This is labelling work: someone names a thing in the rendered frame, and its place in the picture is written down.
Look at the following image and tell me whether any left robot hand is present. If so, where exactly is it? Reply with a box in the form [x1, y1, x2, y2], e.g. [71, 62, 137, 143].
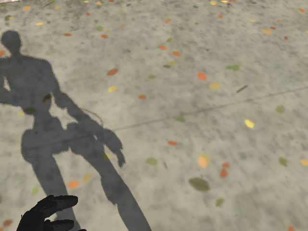
[16, 194, 87, 231]

